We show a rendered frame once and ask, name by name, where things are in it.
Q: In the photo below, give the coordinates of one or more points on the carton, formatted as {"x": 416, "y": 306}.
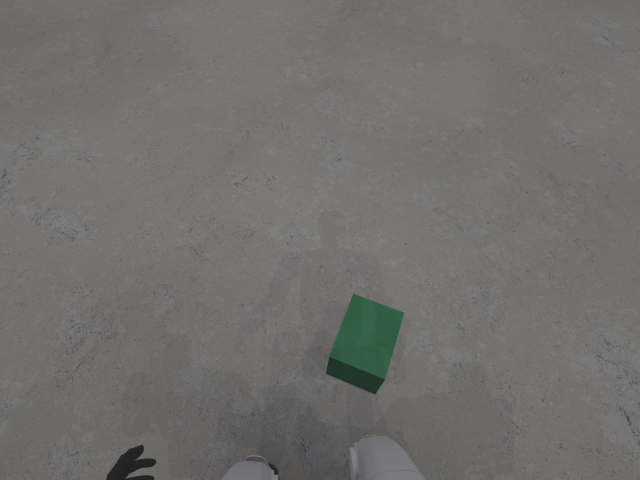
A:
{"x": 364, "y": 345}

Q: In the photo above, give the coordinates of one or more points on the robot left hand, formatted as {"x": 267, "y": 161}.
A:
{"x": 127, "y": 463}

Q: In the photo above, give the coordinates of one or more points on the right robot thigh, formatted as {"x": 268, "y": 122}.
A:
{"x": 381, "y": 458}

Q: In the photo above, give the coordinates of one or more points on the robot left shin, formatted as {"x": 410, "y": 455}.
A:
{"x": 258, "y": 459}

